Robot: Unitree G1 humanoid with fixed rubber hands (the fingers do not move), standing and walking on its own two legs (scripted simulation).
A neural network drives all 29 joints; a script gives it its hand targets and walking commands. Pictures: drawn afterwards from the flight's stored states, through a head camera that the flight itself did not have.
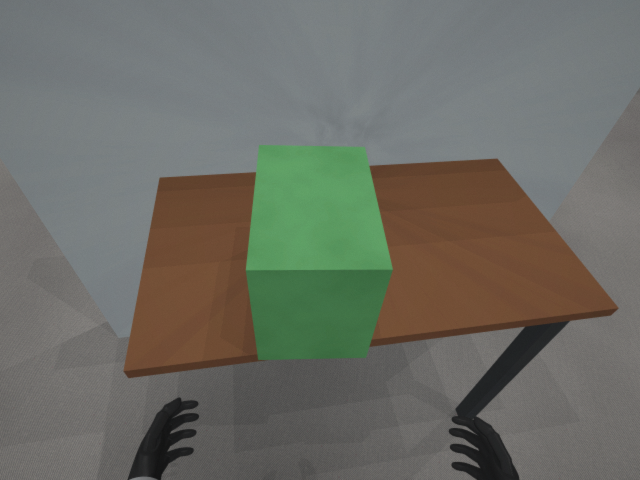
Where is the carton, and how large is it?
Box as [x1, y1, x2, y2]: [246, 145, 392, 359]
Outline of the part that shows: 259,145 246,263 246,275 258,359 365,357 392,270 364,147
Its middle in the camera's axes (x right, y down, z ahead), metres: -0.01 +0.02 +0.62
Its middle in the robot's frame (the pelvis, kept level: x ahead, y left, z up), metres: +0.45 +0.02 +0.01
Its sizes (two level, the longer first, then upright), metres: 0.257 0.172 0.226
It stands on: a table, 0.68 m high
